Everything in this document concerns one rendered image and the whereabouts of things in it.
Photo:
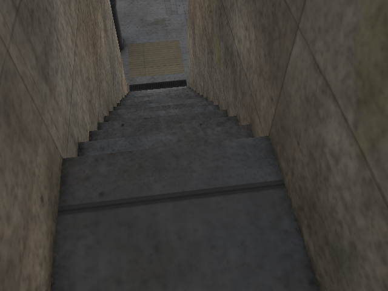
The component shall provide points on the stairs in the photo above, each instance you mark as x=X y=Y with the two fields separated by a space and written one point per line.
x=149 y=119

